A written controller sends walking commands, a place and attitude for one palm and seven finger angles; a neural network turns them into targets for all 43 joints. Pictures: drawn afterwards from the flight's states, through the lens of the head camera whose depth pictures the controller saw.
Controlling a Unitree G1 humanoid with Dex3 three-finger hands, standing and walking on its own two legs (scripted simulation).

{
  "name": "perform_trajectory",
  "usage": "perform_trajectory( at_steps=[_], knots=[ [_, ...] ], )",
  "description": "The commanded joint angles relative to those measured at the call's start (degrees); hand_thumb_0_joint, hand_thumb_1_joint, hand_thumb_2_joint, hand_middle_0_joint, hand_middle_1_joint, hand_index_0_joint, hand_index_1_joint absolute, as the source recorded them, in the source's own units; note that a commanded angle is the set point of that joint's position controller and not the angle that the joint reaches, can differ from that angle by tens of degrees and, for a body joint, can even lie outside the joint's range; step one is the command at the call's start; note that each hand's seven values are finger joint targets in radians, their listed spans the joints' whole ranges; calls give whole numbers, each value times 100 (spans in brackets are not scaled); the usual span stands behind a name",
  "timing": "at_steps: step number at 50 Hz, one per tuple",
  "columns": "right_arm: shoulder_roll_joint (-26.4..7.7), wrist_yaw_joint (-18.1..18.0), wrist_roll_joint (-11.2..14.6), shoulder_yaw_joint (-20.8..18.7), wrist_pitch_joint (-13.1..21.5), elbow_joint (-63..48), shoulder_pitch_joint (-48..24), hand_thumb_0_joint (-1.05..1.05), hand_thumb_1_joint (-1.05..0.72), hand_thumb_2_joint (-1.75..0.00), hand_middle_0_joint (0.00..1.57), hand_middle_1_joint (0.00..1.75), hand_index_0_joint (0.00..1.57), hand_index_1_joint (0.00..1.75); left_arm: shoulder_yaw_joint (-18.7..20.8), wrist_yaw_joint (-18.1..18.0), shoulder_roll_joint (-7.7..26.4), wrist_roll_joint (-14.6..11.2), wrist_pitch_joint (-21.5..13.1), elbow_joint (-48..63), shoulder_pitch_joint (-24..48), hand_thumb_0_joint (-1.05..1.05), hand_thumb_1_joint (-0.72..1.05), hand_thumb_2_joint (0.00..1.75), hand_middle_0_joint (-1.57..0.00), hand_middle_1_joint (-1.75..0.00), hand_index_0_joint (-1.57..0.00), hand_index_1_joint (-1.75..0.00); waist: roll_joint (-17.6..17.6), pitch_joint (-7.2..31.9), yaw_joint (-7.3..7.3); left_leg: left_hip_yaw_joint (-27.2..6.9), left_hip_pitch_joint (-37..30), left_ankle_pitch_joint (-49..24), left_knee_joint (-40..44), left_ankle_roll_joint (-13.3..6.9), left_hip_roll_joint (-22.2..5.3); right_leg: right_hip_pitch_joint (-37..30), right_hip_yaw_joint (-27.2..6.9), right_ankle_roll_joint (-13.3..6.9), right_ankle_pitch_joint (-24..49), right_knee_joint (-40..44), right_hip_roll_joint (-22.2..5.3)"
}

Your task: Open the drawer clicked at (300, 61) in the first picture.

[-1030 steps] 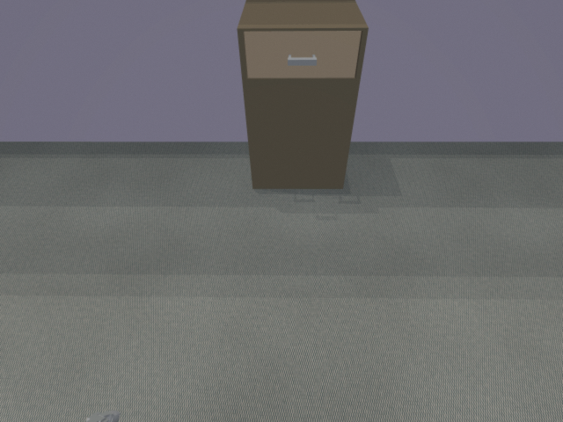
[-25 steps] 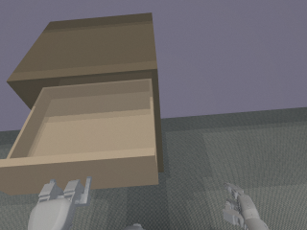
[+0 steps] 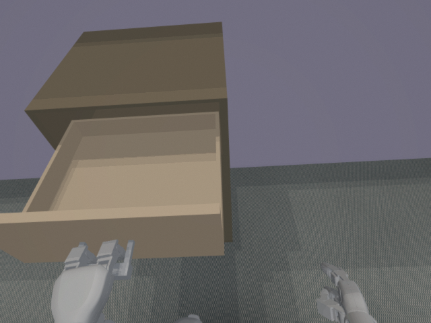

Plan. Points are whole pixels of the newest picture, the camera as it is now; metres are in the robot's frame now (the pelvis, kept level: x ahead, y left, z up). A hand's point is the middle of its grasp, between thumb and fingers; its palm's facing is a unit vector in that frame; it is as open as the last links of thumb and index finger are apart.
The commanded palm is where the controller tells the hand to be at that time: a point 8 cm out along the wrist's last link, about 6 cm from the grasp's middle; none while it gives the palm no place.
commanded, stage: lift the hand off the handle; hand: left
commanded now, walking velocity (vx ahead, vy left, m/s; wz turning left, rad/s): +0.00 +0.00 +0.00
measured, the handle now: (102, 259) +0.23 +0.24 +0.01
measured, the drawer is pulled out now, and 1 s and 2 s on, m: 0.30 0.30 0.30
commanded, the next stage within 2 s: draw the hand back to the body in 1.70 s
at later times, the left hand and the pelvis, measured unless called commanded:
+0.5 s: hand (104, 287) +0.19 +0.23 -0.01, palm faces +0.00 -0.09 -1.00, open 13.8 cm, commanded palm +0.17 +0.23 +0.05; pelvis -0.01 +0.00 +0.00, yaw +1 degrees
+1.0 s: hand (81, 271) +0.19 +0.24 +0.06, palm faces +0.06 -0.14 -0.99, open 13.4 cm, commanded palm +0.17 +0.23 +0.12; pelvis +0.01 +0.02 +0.03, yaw -1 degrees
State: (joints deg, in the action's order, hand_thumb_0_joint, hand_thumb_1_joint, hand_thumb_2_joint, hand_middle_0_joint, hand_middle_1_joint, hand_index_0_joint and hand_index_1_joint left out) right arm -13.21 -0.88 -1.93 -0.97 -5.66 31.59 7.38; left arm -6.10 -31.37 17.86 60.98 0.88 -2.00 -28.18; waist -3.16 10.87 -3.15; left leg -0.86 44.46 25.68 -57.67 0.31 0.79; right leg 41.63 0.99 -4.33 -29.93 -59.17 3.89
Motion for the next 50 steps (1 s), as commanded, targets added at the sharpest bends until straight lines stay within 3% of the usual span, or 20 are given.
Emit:
perform_trajectory(
  at_steps=[1, 4, 5, 8, 9, 16, 17, 18, 19, 20, 21, 25, 28, 32, 36, 37, 41, 44, 46, 50],
  knots=[
    [-521, -14, 7, -168, 284, -914, -788, 0, -90, -90, 20, 30, 20, 30, 768, -168, 919, -38, 150, 826, 385, 0, -50, 30, -30, -120, -30, -120, 362, 626, 15, 106, -766, -604, 504, -295, 192, -271, -541, 225, 1312, 1429, -229],
    [-505, -42, 31, -184, 294, -914, -752, 0, -90, -90, 20, 30, 20, 30, 787, -144, 914, -83, 143, 710, 260, 0, -50, 30, -30, -120, -30, -120, 532, 525, 21, 93, -605, -573, 503, -300, 203, -405, -591, 245, 1406, 1465, -237],
    [-506, -11, 22, -181, 316, -943, -755, 0, -90, -90, 20, 30, 20, 30, 470, -118, 580, -79, 167, 537, 192, 0, -50, 30, -30, -120, -30, -120, 572, 393, 93, 67, -574, -560, 497, -297, 198, -285, -570, 226, 1411, 1460, -242],
    [-520, 19, -2, -201, 334, -891, -717, 0, -90, -90, 20, 30, 20, 30, 551, -125, 722, -31, 102, 624, 379, 0, -50, 30, -30, -120, -30, -120, 537, 672, 32, 82, -635, -588, 447, -299, 177, -250, -480, 243, 1376, 1355, -242],
    [-509, 1, 17, -213, 333, -903, -729, 0, -90, -90, 20, 30, 20, 30, 487, -127, 673, -9, 123, 557, 397, 0, -50, 30, -30, -120, -30, -120, 544, 491, 84, 75, -608, -572, 437, -308, 187, -188, -504, 232, 1384, 1388, -229],
    [-502, -93, 39, -166, 330, -816, -743, 0, -90, -90, 20, 30, 20, 30, 612, -115, 862, 8, 231, 464, 1052, 0, -50, 30, -30, -120, -30, -120, 604, 685, 87, 98, -525, -388, 424, -307, 199, -216, -578, 277, 1006, 1464, -271],
    [-486, -120, 70, -194, 336, -802, -709, 0, -90, -90, 20, 30, 20, 30, 541, -107, 800, -12, 250, 395, 1066, 0, -50, 30, -30, -120, -30, -120, 688, 494, 155, 92, -489, -352, 432, -320, 187, -189, -600, 271, 987, 1529, -258],
    [-506, -126, 57, -172, 324, -791, -755, 0, -90, -90, 20, 30, 20, 30, 652, -101, 927, 8, 250, 434, 1187, 0, -50, 30, -30, -120, -30, -120, 602, 610, 97, 96, -505, -338, 421, -304, 202, -169, -629, 276, 878, 1529, -266],
    [-484, -139, 74, -184, 340, -801, -718, 0, -90, -90, 20, 30, 20, 30, 475, -88, 765, -12, 278, 417, 1219, 0, -50, 30, -30, -120, -30, -120, 560, 526, 149, 101, -533, -328, 442, -319, 196, -173, -590, 273, 863, 1560, -264],
    [-512, -145, 85, -180, 334, -791, -687, 0, -90, -90, 20, 30, 20, 30, 617, -97, 903, -29, 293, 434, 1343, 0, -50, 30, -30, -120, -30, -120, 516, 600, 162, 78, -589, -343, 486, -313, 187, -183, -558, 245, 823, 1546, -238],
    [-495, -141, 70, -157, 329, -800, -758, 0, -90, -90, 20, 30, 20, 30, 603, -96, 930, -27, 281, 654, 1436, 0, -50, 30, -30, -120, -30, -120, 366, 836, 71, 97, -730, -407, 509, -310, 195, -273, -544, 257, 856, 1525, -252],
    [-502, -166, 91, -153, 341, -899, -729, 0, -90, -90, 20, 30, 20, 30, 724, -93, 1092, -139, 361, 1091, 1132, 0, -50, 30, -30, -120, -30, -120, 290, 1038, 43, 86, -1112, -796, 686, -328, 189, -660, -489, 225, 1439, 1589, -209],
    [-475, -176, 83, -109, 355, -890, -795, 0, -90, -90, 20, 30, 20, 30, 704, -21, 1104, -200, 321, 1277, 1169, 0, -50, 30, -30, -120, -30, -120, 467, 766, 58, 88, -1120, -813, 733, -325, 203, -678, -530, 281, 1540, 1722, -241],
    [-462, -138, 92, -133, 402, -930, -762, 0, -90, -90, 20, 30, 20, 30, 786, 20, 1133, -223, 244, 1539, 791, 0, -50, 30, -30, -120, -30, -120, 84, 681, -12, 96, -1434, -991, 909, -317, 178, -749, -429, 205, 1634, 1743, -198],
    [-500, -59, 69, -110, 395, -943, -826, 0, -90, -90, 20, 30, 20, 30, 893, 64, 1230, -285, 196, 1828, 817, 0, -50, 30, -30, -120, -30, -120, 19, 690, -22, 71, -1692, -1127, 1035, -297, 153, -775, -401, 188, 1651, 1815, -173],
    [-486, -39, 85, -148, 418, -977, -783, 0, -90, -90, 20, 30, 20, 30, 695, 87, 1019, -290, 219, 1851, 615, 0, -50, 30, -30, -120, -30, -120, -55, 570, 16, 73, -1760, -1180, 1076, -303, 131, -741, -306, 172, 1695, 1803, -154],
    [-525, 47, 77, -128, 406, -1022, -837, 0, -90, -90, 20, 30, 20, 30, 655, 183, 1048, -343, 263, 2159, 773, 0, -50, 30, -30, -120, -30, -120, 98, 573, 10, 28, -1984, -1259, 1230, -289, 89, -758, -223, 178, 1621, 1868, -151],
    [-509, 73, 113, -166, 428, -1087, -812, 0, -90, -90, 20, 30, 20, 30, 484, 324, 885, -412, 313, 2314, 325, 0, -50, 30, -30, -120, -30, -120, 98, 594, -26, 49, -2089, -1412, 1315, -309, 75, -963, -167, 177, 1847, 1913, -162],
    [-515, 114, 105, -135, 425, -1114, -856, 0, -90, -90, 20, 30, 20, 30, 575, 416, 1022, -442, 309, 2559, 313, 0, -50, 30, -30, -120, -30, -120, 239, 667, -72, 44, -2223, -1537, 1360, -304, 59, -1038, -204, 179, 1960, 1954, -174],
    [-524, 133, 149, -98, 365, -1132, -899, 0, -90, -90, 20, 30, 20, 30, 518, 664, 1022, -448, 421, 2606, 222, 0, -50, 30, -30, -120, -30, -120, 271, 281, -29, 20, -2217, -1467, 1535, -304, 38, -1114, -201, 181, 1930, 2127, -180]
  ],
)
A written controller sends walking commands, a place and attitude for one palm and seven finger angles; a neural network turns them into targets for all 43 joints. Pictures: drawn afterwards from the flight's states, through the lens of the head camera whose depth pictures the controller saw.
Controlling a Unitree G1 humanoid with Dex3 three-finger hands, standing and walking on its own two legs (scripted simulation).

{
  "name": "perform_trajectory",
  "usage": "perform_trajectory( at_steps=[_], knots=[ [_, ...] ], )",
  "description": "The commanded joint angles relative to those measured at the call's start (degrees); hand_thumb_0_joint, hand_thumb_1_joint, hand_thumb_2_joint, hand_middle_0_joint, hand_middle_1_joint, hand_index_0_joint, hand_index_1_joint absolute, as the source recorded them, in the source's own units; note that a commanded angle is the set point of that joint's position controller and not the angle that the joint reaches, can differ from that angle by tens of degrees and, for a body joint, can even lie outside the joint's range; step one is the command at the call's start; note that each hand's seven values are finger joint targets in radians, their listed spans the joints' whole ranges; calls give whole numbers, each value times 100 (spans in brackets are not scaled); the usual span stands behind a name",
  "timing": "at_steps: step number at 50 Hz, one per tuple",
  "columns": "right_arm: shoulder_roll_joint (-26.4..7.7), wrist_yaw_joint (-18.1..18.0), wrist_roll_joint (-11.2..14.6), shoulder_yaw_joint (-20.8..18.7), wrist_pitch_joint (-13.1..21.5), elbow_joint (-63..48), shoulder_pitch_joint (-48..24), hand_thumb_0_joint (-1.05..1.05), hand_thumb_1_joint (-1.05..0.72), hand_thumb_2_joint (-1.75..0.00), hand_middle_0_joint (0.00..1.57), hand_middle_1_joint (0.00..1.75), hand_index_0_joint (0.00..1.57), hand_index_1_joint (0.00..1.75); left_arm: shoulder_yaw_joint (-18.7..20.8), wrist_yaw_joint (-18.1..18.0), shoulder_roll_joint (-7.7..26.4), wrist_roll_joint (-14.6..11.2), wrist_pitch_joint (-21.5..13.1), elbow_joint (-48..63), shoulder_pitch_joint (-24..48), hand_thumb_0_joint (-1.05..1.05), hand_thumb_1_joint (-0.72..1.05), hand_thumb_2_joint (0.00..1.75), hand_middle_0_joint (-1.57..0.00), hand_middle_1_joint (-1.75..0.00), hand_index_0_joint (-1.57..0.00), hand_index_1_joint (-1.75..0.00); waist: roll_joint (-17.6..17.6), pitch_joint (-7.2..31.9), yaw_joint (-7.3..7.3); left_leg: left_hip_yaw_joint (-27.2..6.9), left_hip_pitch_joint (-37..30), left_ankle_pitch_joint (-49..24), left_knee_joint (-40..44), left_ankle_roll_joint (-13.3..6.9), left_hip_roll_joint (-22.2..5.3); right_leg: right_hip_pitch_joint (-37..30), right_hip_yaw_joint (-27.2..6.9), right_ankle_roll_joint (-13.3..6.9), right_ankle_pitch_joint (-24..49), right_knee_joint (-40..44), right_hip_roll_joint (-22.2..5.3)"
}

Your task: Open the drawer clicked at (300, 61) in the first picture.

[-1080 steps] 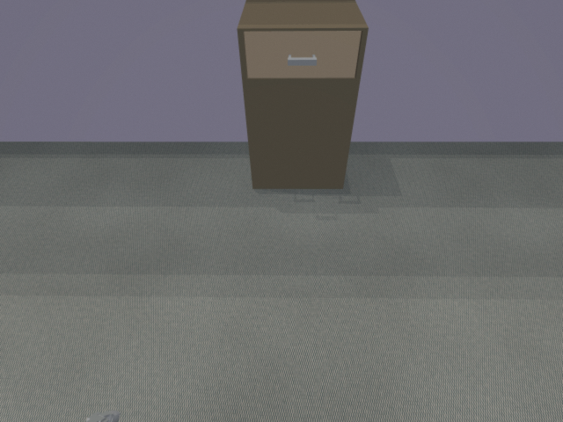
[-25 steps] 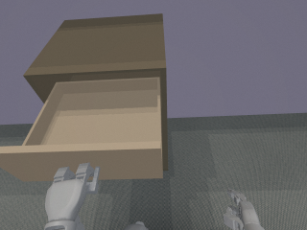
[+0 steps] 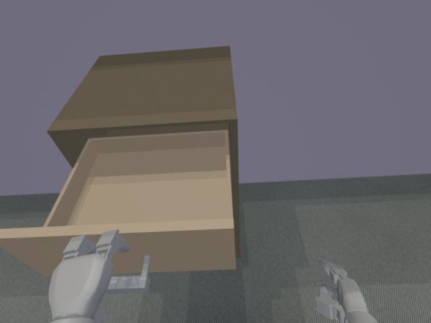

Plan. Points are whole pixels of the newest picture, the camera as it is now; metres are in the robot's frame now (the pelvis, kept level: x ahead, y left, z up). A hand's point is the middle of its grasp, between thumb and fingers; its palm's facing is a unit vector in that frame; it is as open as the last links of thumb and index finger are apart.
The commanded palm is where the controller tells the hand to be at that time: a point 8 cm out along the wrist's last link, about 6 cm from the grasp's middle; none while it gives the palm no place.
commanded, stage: lift the hand off the handle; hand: left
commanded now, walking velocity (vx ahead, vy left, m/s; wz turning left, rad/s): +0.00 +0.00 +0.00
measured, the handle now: (121, 272) +0.22 +0.22 -0.02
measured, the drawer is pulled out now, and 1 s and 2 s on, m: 0.30 0.30 0.30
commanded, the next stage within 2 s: draw the hand back to the body in 0.70 s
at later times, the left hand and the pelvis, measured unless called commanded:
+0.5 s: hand (90, 260) +0.19 +0.21 +0.10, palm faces +0.12 -0.15 -0.98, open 13.8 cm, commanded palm +0.15 +0.21 +0.17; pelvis +0.01 +0.01 +0.02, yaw +0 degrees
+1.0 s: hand (73, 263) +0.17 +0.22 +0.13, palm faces +0.11 -0.14 -0.98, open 13.8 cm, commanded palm +0.14 +0.22 +0.18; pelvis +0.01 +0.00 +0.03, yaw +0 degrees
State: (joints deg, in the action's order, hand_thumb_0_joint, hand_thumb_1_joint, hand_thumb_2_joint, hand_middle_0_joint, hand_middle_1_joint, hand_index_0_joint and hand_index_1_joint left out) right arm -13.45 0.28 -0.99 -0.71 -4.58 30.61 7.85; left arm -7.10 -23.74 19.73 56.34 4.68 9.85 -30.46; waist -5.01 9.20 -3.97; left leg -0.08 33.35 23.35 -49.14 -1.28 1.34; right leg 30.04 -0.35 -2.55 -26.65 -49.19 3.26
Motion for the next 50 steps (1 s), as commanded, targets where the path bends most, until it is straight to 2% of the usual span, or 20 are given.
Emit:
perform_trajectory(
  at_steps=[1, 4, 6, 7, 8, 12, 16, 20, 24, 26, 27, 28, 31, 32, 35, 37, 43, 47, 48, 50],
  knots=[
    [-483, 45, 33, -92, 243, -1030, -988, 0, -90, -90, 20, 30, 20, 30, 628, -50, 894, 75, 54, 1461, 563, 0, -50, 30, -30, -120, -30, -120, 437, 411, 9, -63, -1208, -1199, 700, -134, -20, 135, -79, 14, 1418, 1176, -127],
    [-446, 63, 73, -110, 248, -1085, -956, 0, -90, -90, 20, 30, 20, 30, 368, 134, 697, 46, 73, 1726, 637, 0, -50, 30, -30, -120, -30, -120, 312, 336, 24, -87, -1378, -1241, 834, -153, -63, 57, 17, -6, 1322, 1242, -114],
    [-439, 86, 68, -57, 257, -1134, -971, 0, -90, -90, 20, 30, 20, 30, 475, 239, 831, -7, 78, 1883, 538, 0, -50, 30, -30, -120, -30, -120, 315, 430, -62, -105, -1500, -1325, 881, -146, -73, -40, -2, -13, 1308, 1299, -125],
    [-420, 71, 90, -90, 257, -1122, -949, 0, -90, -90, 20, 30, 20, 30, 387, 288, 752, -57, 60, 2015, 574, 0, -50, 30, -30, -120, -30, -120, 317, 387, -19, -95, -1517, -1319, 925, -157, -84, -96, 20, -12, 1349, 1321, -125],
    [-427, 82, 60, -63, 254, -1140, -978, 0, -90, -90, 20, 30, 20, 30, 550, 316, 948, -7, 25, 2077, 618, 0, -50, 30, -30, -120, -30, -120, 310, 376, -77, -100, -1566, -1340, 923, -143, -79, -60, -2, -14, 1291, 1376, -124],
    [-382, 161, 84, -60, 252, -1168, -962, 0, -90, -90, 20, 30, 20, 30, 376, 453, 751, -20, 22, 2375, 413, 0, -50, 30, -30, -120, -30, -120, 207, 267, -90, -125, -1692, -1524, 1013, -137, -134, -130, 59, -59, 1351, 1394, -111],
    [-391, 219, 82, -6, 224, -1219, -963, 0, -90, -90, 20, 30, 20, 30, 505, 579, 914, -22, 103, 2537, 400, 0, -50, 30, -30, -120, -30, -120, 333, 317, -143, -123, -1770, -1586, 1069, -125, -144, -254, 47, -42, 1401, 1486, -131],
    [-382, 196, 186, 25, 164, -1209, -1143, 0, -90, -90, 20, 30, 20, 30, 696, 741, 1029, -118, 291, 2410, 419, 0, -50, 30, -30, -120, -30, -120, 499, 74, -166, -101, -1742, -1493, 1269, -103, -155, -529, -69, -25, 1515, 1707, -145],
    [-370, 190, 221, 25, 144, -1228, -1156, 0, -90, -90, 20, 30, 20, 30, 498, 1012, 989, -216, 393, 2741, 667, 0, -50, 30, -30, -120, -30, -120, 340, 142, -162, -59, -1983, -1676, 1415, -125, -166, -745, -11, 16, 1630, 1825, -204],
    [-374, 187, 232, 76, 150, -1234, -1134, 0, -90, -90, 20, 30, 20, 30, 585, 1175, 1082, -298, 442, 2684, 449, 0, -50, 30, -30, -120, -30, -120, 391, 160, -229, -56, -2023, -1772, 1461, -148, -152, -863, -8, 27, 1736, 1916, -199],
    [-378, 171, 255, 65, 144, -1239, -1192, 0, -90, -90, 20, 30, 20, 30, 604, 1227, 1119, -365, 412, 2919, 574, 0, -50, 30, -30, -120, -30, -120, 446, 108, -164, -38, -2065, -1812, 1491, -143, -160, -953, -64, 41, 1918, 1972, -238],
    [-412, 163, 217, 68, 130, -1243, -1154, 0, -90, -90, 20, 30, 20, 30, 771, 1267, 1326, -330, 404, 2881, 459, 0, -50, 30, -30, -120, -30, -120, 374, 167, -245, -29, -2085, -1869, 1496, -146, -140, -1000, -73, 45, 1981, 2002, -215],
    [-401, 203, 229, 102, 139, -1257, -1128, 0, -90, -90, 20, 30, 20, 30, 860, 1352, 1301, -319, 395, 2901, 188, 0, -50, 30, -30, -120, -30, -120, 420, 82, -276, -1, -2103, -2012, 1507, -125, -160, -1067, -76, 33, 2133, 2033, -215],
    [-393, 236, 273, 90, 141, -1266, -1161, 0, -90, -90, 20, 30, 20, 30, 776, 1368, 1126, -399, 356, 2906, 0, 0, -50, 30, -30, -120, -30, -120, 420, -77, -219, -1, -2101, -2084, 1536, -105, -182, -1071, -91, 34, 2268, 2045, -225],
    [-446, 300, 311, 77, 141, -1328, -1238, 0, -90, -90, 20, 30, 20, 30, 912, 1414, 1097, -535, 312, 2851, -450, 0, -50, 30, -30, -120, -30, -120, 488, -173, -251, -9, -2022, -2033, 1570, -84, -187, -1132, -148, 39, 2338, 2091, -198],
    [-459, 285, 285, 54, 102, -1288, -1136, 0, -90, -90, 20, 30, 20, 30, 950, 1403, 1204, -503, 257, 2929, -232, 0, -50, 30, -30, -120, -30, -120, 544, -185, -205, 36, -2032, -1920, 1558, -89, -178, -1036, -157, 66, 2194, 2143, -224],
    [-499, 165, 104, 1, 159, -1292, -1035, 0, -90, -90, 20, 30, 20, 30, 1102, 1164, 1411, -283, -11, 3272, 297, 0, -50, 30, -30, -120, -30, -120, 63, 75, -253, 10, -2282, -1747, 1418, -104, -164, -745, -190, -20, 1654, 2224, -203],
    [-472, 122, 171, -3, 204, -1202, -1081, 0, -90, -90, 20, 30, 20, 30, 1172, 1141, 1372, -406, -78, 3029, 318, 0, -50, 30, -30, -120, -30, -120, 273, -113, -162, -57, -2258, -1660, 1482, -100, -151, -735, -197, -7, 1611, 2271, -224],
    [-507, 118, 132, -11, 174, -1198, -1063, 0, -90, -90, 20, 30, 20, 30, 1219, 1175, 1436, -387, -52, 2930, 236, 0, -50, 30, -30, -120, -30, -120, 256, -11, -252, -56, -2232, -1696, 1499, -99, -143, -779, -147, 0, 1631, 2252, -196],
    [-480, 150, 237, 10, 213, -1263, -1216, 0, -90, -90, 20, 30, 20, 30, 1235, 1202, 1352, -499, 29, 2984, 96, 0, -50, 30, -30, -120, -30, -120, 259, -2, -234, -105, -2216, -1783, 1579, -75, -162, -944, -169, -19, 1794, 2202, -208]
  ],
)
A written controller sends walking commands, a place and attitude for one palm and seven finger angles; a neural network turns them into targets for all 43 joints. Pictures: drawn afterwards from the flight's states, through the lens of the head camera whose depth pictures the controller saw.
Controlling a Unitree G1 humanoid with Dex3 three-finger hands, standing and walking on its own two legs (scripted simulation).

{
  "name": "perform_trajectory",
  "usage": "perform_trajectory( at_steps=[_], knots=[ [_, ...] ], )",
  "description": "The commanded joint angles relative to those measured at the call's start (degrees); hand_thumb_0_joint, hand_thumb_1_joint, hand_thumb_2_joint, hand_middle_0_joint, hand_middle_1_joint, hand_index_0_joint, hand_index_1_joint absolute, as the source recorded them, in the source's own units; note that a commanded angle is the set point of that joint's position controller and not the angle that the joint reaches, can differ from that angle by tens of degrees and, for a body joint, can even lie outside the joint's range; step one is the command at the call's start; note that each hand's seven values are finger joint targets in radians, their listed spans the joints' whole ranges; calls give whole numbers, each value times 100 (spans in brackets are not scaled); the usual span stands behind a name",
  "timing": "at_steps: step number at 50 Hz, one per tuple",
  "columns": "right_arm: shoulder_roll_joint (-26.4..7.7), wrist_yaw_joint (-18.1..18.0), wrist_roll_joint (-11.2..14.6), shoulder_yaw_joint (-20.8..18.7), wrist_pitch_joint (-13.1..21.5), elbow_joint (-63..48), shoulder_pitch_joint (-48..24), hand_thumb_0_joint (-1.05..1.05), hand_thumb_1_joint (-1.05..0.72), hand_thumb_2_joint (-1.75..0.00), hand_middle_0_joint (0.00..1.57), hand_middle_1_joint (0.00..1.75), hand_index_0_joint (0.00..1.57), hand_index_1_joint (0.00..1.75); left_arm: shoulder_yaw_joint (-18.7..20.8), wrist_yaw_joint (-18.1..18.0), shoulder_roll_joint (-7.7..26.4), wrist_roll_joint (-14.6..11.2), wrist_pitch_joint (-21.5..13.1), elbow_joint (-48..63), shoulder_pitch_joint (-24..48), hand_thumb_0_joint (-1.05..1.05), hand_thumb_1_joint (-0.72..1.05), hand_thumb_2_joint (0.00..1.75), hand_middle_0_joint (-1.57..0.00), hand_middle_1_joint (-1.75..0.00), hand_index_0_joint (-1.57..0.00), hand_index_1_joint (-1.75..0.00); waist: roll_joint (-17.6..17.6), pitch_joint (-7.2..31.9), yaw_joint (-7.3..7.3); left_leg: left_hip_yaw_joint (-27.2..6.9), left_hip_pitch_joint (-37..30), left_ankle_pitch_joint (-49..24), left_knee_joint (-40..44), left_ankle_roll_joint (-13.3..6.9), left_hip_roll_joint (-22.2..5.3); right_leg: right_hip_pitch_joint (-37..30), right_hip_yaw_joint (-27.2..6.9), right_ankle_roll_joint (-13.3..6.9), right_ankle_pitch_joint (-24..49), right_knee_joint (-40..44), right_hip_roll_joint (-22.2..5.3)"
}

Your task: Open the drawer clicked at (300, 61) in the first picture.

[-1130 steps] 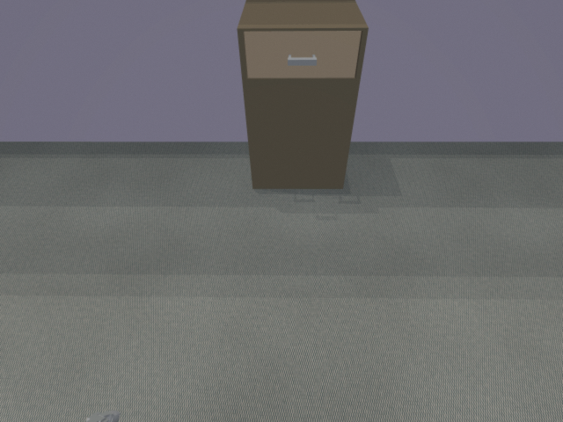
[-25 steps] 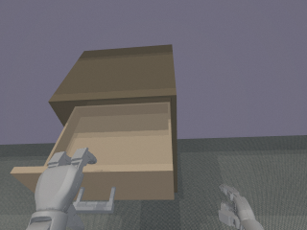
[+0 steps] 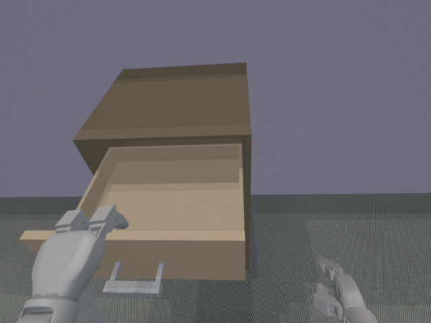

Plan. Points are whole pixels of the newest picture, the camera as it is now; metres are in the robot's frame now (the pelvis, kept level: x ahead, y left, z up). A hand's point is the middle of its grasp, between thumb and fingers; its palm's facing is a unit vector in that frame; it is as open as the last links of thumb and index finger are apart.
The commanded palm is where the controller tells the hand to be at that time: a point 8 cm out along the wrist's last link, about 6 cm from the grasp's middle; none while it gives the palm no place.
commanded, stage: draw the hand back to the body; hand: left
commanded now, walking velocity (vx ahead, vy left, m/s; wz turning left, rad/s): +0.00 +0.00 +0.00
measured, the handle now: (136, 277) +0.21 +0.22 -0.05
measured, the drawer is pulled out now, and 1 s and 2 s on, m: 0.30 0.30 0.30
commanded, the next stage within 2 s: step back with the hand held close in 1.40 s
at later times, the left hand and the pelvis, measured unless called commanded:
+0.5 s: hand (90, 260) +0.17 +0.22 +0.12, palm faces +0.23 -0.70 -0.67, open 13.8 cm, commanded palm +0.13 +0.25 +0.17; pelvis +0.00 +0.01 +0.00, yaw +1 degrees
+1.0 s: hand (77, 230) +0.19 +0.23 +0.16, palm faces +0.37 -0.83 -0.42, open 10.4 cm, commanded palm +0.14 +0.28 +0.19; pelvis +0.02 +0.00 +0.01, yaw +2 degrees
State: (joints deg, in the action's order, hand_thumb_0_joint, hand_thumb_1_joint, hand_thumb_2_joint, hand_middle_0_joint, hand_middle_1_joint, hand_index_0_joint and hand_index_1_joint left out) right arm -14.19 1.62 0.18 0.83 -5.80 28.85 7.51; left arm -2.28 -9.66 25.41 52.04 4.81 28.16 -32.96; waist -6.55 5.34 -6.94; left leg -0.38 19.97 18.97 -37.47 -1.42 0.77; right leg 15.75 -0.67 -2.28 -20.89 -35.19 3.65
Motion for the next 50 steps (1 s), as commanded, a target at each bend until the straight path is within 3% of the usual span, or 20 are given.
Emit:
perform_trajectory(
  at_steps=[1, 4, 6, 11, 20, 21, 22, 23, 24, 25, 26, 28, 30, 31, 33, 38, 44, 45, 49, 50],
  knots=[
    [-402, 28, 80, -140, 305, -1063, -1053, 0, -90, -90, 20, 30, 20, 30, 609, -141, 718, -12, 45, 1081, 247, 0, -50, 30, -30, -120, -30, -120, 366, 445, 19, -26, -863, -1421, 400, -82, -91, 488, -16, -17, 1231, 779, -245],
    [-428, 52, 133, -142, 260, -1101, -1127, 0, -90, -90, 20, 30, 20, 30, 657, -30, 816, -117, 136, 1201, 277, 0, -50, 30, -30, -120, -30, -120, 607, 321, 75, -25, -800, -1467, 504, -68, -117, 364, -31, 24, 1402, 796, -278],
    [-424, 48, 116, -84, 258, -1106, -1092, 0, -90, -90, 20, 30, 20, 30, 795, 10, 967, -89, 179, 1173, 147, 0, -50, 30, -30, -120, -30, -120, 550, 387, -4, -28, -764, -1485, 527, -83, -104, 272, 23, 15, 1410, 793, -262],
    [-416, 14, 113, -71, 278, -1155, -1053, 0, -90, -90, 20, 30, 20, 30, 932, -12, 1034, -141, 80, 1401, 175, 0, -50, 30, -30, -120, -30, -120, 382, 316, 0, -40, -834, -1400, 526, -81, -123, 338, 63, 5, 1217, 862, -257],
    [-474, -115, 180, -91, 357, -1088, -1135, 0, -90, -90, 20, 30, 20, 30, 1293, 19, 1260, -405, -72, 1266, 390, 0, -50, 30, -30, -120, -30, -120, 372, 121, 103, -130, -957, -1103, 604, -49, -134, 459, -17, 24, 833, 1038, -256],
    [-51, -269, 226, -25, 793, -1260, -557, 0, -90, -90, 20, 30, 20, 30, 742, 194, -1042, -4653, -524, 1067, 622, 0, -47, 32, -30, -118, -30, -118, 931, -327, 722, -207, -1513, -614, 731, -205, -176, 327, 319, 66, 714, 1007, -191],
    [-204, -395, 214, -44, 1053, -1115, -553, 0, -90, -90, 20, 30, 20, 30, 1178, 178, -311, -4858, -734, 855, 334, 0, -43, 33, -29, -115, -29, -115, 1133, -365, 564, -284, -1388, -371, 883, -149, -298, 283, 265, 80, 404, 962, -238],
    [-250, -456, 169, -6, 1134, -1032, -582, 0, -90, -90, 20, 30, 20, 30, 1385, 151, -146, -4842, -865, 846, 236, 0, -40, 34, -29, -113, -29, -113, 673, -428, 481, -257, -1356, -282, 953, -128, -208, 281, 256, 35, 324, 1053, -214],
    [-253, -554, 157, -22, 1175, -1044, -535, 0, -90, -90, 20, 30, 20, 30, 1603, 114, 42, -5190, -970, 1355, 265, 0, -36, 36, -29, -111, -29, -111, 910, -193, 447, -308, -1296, -509, 1052, -96, -219, -8, 264, 77, 499, 1076, -333],
    [-272, -627, 139, -12, 1280, -945, -608, 0, -90, -90, 20, 30, 20, 30, 1898, 56, 292, -5315, -1049, 1516, 360, 0, -32, 37, -29, -109, -29, -109, 703, -151, 392, -307, -1275, -578, 1066, -58, -208, -92, 229, 85, 534, 1097, -355],
    [-283, -659, 87, 15, 1394, -957, -497, 0, -90, -90, 20, 30, 20, 30, 1914, 38, 361, -5309, -1197, 1866, 597, 0, -29, 39, -29, -107, -29, -107, 671, 127, 363, -285, -1333, -782, 1057, -59, -161, -219, 231, 80, 729, 1106, -398],
    [-250, -678, 53, 30, 1537, -781, -475, 0, -90, -90, 20, 30, 20, 30, 1873, 41, 220, -5405, -1252, 1741, 452, 0, -22, 42, -28, -102, -28, -102, 491, -64, 387, -256, -1252, -983, 1053, -42, -152, -192, 250, 67, 939, 1156, -421],
    [-252, -655, 80, 30, 1651, -653, -467, 0, -90, -90, 20, 30, 20, 30, 1982, 34, 309, -5442, -1242, 1805, 515, 0, -15, 45, -27, -98, -27, -98, -190, -284, 387, -285, -1178, -1094, 1126, 33, -178, -245, 201, 6, 982, 1202, -438],
    [-241, -632, 56, 50, 1671, -569, -389, 0, -90, -90, 20, 30, 20, 30, 1911, 56, 166, -5447, -1279, 1668, 439, 0, -12, 47, -27, -95, -27, -95, -349, -429, 398, -284, -1151, -1185, 1104, 39, -144, -197, 256, -8, 1133, 1225, -427],
    [-260, -565, 58, 29, 1669, -467, -343, 0, -90, -90, 20, 30, 20, 30, 1922, 114, 61, -5489, -1269, 1433, 267, 0, -5, 50, -27, -91, -27, -91, -408, -423, 394, -313, -1165, -1520, 1101, 70, -163, -301, 318, -18, 1431, 1192, -407],
    [-299, -521, 63, -119, 1530, -404, -464, 0, -90, -90, 20, 30, 20, 30, 2080, 254, -3, -5594, -1249, 1022, -1, 0, 13, 57, -25, -80, -25, -80, 715, -203, 380, -253, -1263, -1960, 1064, 11, -205, -511, 360, 70, 2064, 1230, -393],
    [-298, -549, 116, -166, 1479, -460, -547, 0, -90, -90, 20, 30, 20, 30, 2275, 259, 214, -5617, -1299, 1592, 83, 0, 34, 66, -24, -66, -24, -66, 444, 299, 393, -171, -1524, -2364, 1032, 24, -210, -753, 299, 102, 2502, 1185, -485],
    [-309, -568, 110, -164, 1490, -416, -589, 0, -90, -90, 20, 30, 20, 30, 2415, 224, 359, -5613, -1270, 1644, 165, 0, 37, 68, -24, -64, -24, -64, 238, 277, 382, -162, -1522, -2387, 1018, 36, -191, -751, 279, 87, 2528, 1223, -478],
    [-293, -596, 134, -178, 1406, -366, -543, 0, -90, -90, 20, 30, 20, 30, 2416, 207, 263, -5639, -1226, 1381, 176, 0, 51, 74, -23, -55, -23, -55, 521, 87, 428, -161, -1519, -2306, 1036, 19, -192, -661, 320, 126, 2537, 1260, -485],
    [-317, -609, 127, -182, 1410, -346, -580, 0, -90, -90, 20, 30, 20, 30, 2486, 193, 331, -5630, -1220, 1461, 310, 0, 55, 75, -22, -52, -22, -52, 323, 86, 420, -162, -1553, -2330, 1045, 31, -178, -656, 301, 106, 2526, 1302, -473]
  ],
)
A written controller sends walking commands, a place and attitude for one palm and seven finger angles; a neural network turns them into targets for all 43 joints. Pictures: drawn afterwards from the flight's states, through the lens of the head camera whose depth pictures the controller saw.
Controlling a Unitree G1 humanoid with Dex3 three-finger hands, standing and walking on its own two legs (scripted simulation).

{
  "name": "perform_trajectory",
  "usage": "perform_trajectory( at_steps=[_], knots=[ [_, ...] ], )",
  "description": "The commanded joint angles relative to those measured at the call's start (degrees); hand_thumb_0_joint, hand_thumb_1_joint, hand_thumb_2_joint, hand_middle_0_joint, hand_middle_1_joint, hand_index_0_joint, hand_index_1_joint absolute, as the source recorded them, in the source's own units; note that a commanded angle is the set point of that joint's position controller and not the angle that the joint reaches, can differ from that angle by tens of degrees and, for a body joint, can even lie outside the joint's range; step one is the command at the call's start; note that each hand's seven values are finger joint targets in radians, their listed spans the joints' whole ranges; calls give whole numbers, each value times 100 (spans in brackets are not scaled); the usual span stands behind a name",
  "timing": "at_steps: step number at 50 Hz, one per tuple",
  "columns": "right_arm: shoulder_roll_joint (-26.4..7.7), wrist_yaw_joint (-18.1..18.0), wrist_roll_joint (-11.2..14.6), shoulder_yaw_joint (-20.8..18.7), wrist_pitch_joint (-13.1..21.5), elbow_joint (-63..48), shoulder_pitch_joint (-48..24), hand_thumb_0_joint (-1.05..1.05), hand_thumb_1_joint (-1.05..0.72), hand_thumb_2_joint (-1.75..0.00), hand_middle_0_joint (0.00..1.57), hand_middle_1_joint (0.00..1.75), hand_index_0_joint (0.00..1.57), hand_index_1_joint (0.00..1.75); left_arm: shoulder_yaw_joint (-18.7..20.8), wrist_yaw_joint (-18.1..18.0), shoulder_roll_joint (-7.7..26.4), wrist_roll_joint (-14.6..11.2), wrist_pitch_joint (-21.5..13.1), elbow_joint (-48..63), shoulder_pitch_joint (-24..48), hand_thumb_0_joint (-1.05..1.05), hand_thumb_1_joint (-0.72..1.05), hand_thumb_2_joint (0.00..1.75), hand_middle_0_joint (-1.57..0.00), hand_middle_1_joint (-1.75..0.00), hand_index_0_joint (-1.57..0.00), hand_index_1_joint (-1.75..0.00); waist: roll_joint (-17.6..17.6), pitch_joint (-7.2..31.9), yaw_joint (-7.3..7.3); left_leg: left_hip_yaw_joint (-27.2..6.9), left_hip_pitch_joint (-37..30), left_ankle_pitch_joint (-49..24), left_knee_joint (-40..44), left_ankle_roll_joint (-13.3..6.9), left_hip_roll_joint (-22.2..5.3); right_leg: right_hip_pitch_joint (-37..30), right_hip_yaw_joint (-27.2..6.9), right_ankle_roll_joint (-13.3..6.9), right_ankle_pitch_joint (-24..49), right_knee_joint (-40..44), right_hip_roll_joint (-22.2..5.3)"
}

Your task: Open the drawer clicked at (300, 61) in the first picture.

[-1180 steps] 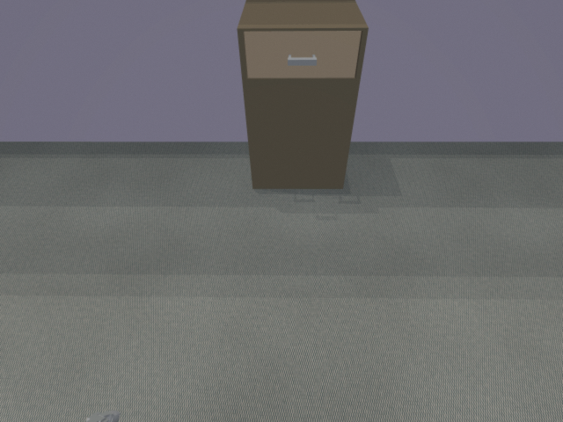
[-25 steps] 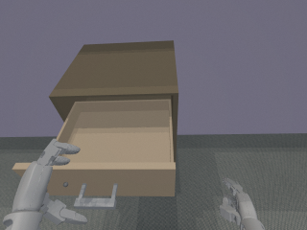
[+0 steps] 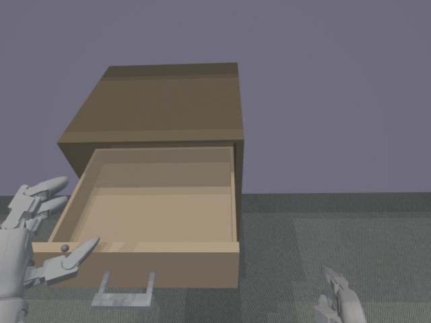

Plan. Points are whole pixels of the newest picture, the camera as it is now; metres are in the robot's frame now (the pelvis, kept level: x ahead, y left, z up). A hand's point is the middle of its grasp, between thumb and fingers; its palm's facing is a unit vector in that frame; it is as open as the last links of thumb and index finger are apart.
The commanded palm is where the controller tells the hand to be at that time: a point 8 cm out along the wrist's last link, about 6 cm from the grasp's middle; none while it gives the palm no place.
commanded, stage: draw the hand back to the body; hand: left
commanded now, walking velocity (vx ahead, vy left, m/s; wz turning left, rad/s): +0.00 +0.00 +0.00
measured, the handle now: (126, 289) +0.20 +0.21 -0.06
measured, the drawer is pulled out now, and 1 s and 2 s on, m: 0.30 0.30 0.30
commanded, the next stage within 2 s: step back with the hand held close in 0.40 s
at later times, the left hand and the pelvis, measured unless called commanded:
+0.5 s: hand (54, 252) +0.17 +0.23 +0.16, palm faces +0.41 -0.82 -0.40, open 7.5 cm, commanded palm +0.12 +0.27 +0.18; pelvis -0.01 -0.01 +0.00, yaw +1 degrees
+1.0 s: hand (21, 273) +0.14 +0.26 +0.16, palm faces +0.30 -0.79 -0.53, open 7.4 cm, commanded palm +0.07 +0.30 +0.18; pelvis -0.05 +0.02 +0.00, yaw +0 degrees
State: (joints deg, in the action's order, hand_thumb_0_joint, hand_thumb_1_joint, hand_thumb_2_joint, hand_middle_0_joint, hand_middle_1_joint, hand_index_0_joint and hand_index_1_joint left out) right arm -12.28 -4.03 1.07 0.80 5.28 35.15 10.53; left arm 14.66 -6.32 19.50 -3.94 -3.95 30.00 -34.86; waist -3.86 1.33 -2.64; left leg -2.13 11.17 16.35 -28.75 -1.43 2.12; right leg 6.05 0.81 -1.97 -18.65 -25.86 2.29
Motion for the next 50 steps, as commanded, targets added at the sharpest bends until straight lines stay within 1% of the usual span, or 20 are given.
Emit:
perform_trajectory(
  at_steps=[1, 2, 7, 9, 10, 14, 16, 21, 24, 25, 26, 27, 29, 31, 33, 37, 39, 45, 48, 50],
  knots=[
    [-503, -52, 17, -175, 265, -912, -844, 0, -90, -90, 20, 30, 20, 30, 846, -148, 932, -11, -336, 1032, 473, 0, 58, 76, -22, -50, -22, -50, 78, 388, -17, 26, -685, -1949, 190, 22, -280, 402, 177, 88, 2209, 433, -319],
    [-482, -50, 46, -177, 254, -968, -861, 0, -90, -90, 20, 30, 20, 30, 782, -146, 854, -49, -319, 1017, 478, 0, 62, 78, -22, -48, -22, -48, 267, 357, 7, -6, -630, -1875, 230, 25, -319, 361, 189, 99, 2123, 382, -349],
    [-493, -56, 50, -173, 166, -974, -941, 0, -90, -90, 20, 30, 20, 30, 706, -113, 743, -86, -280, 722, 575, 0, 80, 86, -21, -37, -21, -37, 329, 128, 6, -4, -596, -1570, 297, -5, -309, 468, 147, 114, 1869, 511, -357],
    [-518, -46, 49, -166, 162, -1020, -949, 0, -90, -90, 20, 30, 20, 30, 650, -93, 736, -83, -300, 854, 667, 0, 87, 88, -20, -32, -20, -32, 290, 211, 3, -33, -639, -1555, 321, -10, -302, 433, 144, 106, 1789, 511, -355],
    [-526, -52, 45, -172, 183, -1008, -1005, 0, -90, -90, 20, 30, 20, 30, 684, -101, 792, -77, -298, 919, 734, 0, 90, 90, -20, -30, -20, -30, 50, 177, -15, -7, -647, -1527, 307, -6, -279, 459, 102, 89, 1762, 574, -348],
    [-502, -55, 21, -152, 217, -1038, -992, 0, -90, -90, 20, 30, 20, 30, 770, -131, 901, -72, -337, 1049, 655, 0, 90, 90, -20, -30, -20, -30, 215, 379, -50, -17, -692, -1561, 327, -17, -282, 335, 99, 91, 1813, 539, -370],
    [-518, -55, 0, -136, 219, -986, -971, 0, -90, -90, 20, 30, 20, 30, 851, -147, 988, -47, -342, 1101, 710, 0, 90, 90, -20, -30, -20, -30, 39, 416, -60, -3, -716, -1624, 326, -4, -256, 300, 110, 75, 1890, 585, -363],
    [-506, -48, 16, -140, 185, -938, -970, 0, -90, -90, 20, 30, 20, 30, 826, -144, 909, -61, -306, 867, 704, 0, 90, 90, -20, -30, -20, -30, -29, 111, -30, -17, -651, -1399, 367, 13, -260, 457, 109, 76, 1624, 686, -337],
    [-502, -36, 43, -159, 176, -989, -972, 0, -90, -90, 20, 30, 20, 30, 733, -125, 820, -79, -318, 852, 671, 0, 90, 90, -20, -30, -20, -30, 148, 139, -14, -41, -648, -1345, 384, 1, -292, 448, 108, 90, 1520, 642, -349],
    [-520, -42, 42, -173, 184, -979, -1014, 0, -90, -90, 20, 30, 20, 30, 785, -130, 880, -83, -318, 903, 714, 0, 90, 90, -20, -30, -20, -30, 79, 142, -31, -32, -652, -1338, 387, 10, -283, 432, 89, 74, 1531, 684, -335],
    [-682, -10, 46, -190, 113, -1158, -724, 0, -90, -90, 20, 30, 20, 30, 1738, -182, 1844, -16, -583, 1651, 1565, 0, 90, 90, -20, -30, -20, -30, 263, -396, 116, -281, -173, -1171, 160, -131, -365, 906, -482, 113, 1896, 1053, -613],
    [-568, 5, 1, -193, 39, -970, -732, 0, -90, -90, 20, 30, 20, 30, 1368, -103, 1296, 21, -621, 916, 1010, 0, 90, 90, -20, -30, -20, -30, 665, -377, 181, -338, -114, -1100, 29, -129, -334, 889, -396, 112, 1896, 1093, -701],
    [-590, 41, 24, -232, -72, -1045, -787, 0, -90, -90, 20, 30, 20, 30, 1043, -27, 947, 67, -593, 713, 500, 0, 90, 90, -20, -30, -20, -30, 990, -170, 204, -291, -114, -1359, -139, -125, -323, 732, -375, 140, 2377, 992, -786],
    [-625, 42, 31, -278, -110, -1092, -869, 0, -90, -90, 20, 30, 20, 30, 1075, -17, 955, 75, -668, 849, 237, 0, 90, 90, -20, -30, -20, -30, 424, 151, 200, -231, -196, -1679, -105, -122, -352, 633, -381, 121, 2543, 809, -839],
    [-660, 66, 38, -328, -220, -1146, -840, 0, -90, -90, 20, 30, 20, 30, 1037, -12, 891, 78, -673, 952, -108, 0, 90, 90, -20, -30, -20, -30, 178, 464, 191, -243, -187, -1882, -70, -125, -416, 519, -335, 142, 2408, 668, -813],
    [-673, 38, 32, -373, -326, -1245, -819, 0, -90, -90, 20, 30, 20, 30, 1246, -81, 1148, 68, -757, 1569, -330, 0, 90, 90, -20, -30, -20, -30, 191, 840, 195, -377, -12, -2088, 49, -115, -534, 359, -169, 107, 2058, 418, -711],
    [-659, 4, 48, -399, -345, -1291, -818, 0, -90, -90, 20, 30, 20, 30, 1377, -123, 1276, 52, -770, 1765, -360, 0, 90, 90, -20, -30, -20, -30, 266, 887, 196, -461, 104, -2170, 73, -119, -584, 346, -139, 109, 2006, 302, -660],
    [-706, -73, 26, -423, -274, -1284, -741, 0, -90, -90, 20, 30, 20, 30, 1522, -203, 1396, 40, -764, 2021, -465, 0, 90, 90, -20, -30, -20, -30, -359, 983, 186, -814, 488, -2178, 544, -207, -926, 207, 7, 172, 1392, -295, -350],
    [-688, -43, -2, -415, -181, -1274, -705, 0, -90, -90, 20, 30, 20, 30, 1446, -190, 1229, 48, -753, 1867, -462, 0, 90, 90, -20, -30, -20, -30, -449, 719, 194, -1022, 1007, -1497, 856, -316, -1179, 287, 9, 193, 329, -687, -241],
    [-716, -37, -23, -428, -124, -1230, -694, 0, -90, -90, 20, 30, 20, 30, 1484, -191, 1205, 71, -735, 1738, -448, 0, 90, 90, -20, -30, -20, -30, -471, 611, 203, -1128, 1470, -756, 1043, -407, -1276, 119, -16, 207, 104, -894, -196]
  ],
)
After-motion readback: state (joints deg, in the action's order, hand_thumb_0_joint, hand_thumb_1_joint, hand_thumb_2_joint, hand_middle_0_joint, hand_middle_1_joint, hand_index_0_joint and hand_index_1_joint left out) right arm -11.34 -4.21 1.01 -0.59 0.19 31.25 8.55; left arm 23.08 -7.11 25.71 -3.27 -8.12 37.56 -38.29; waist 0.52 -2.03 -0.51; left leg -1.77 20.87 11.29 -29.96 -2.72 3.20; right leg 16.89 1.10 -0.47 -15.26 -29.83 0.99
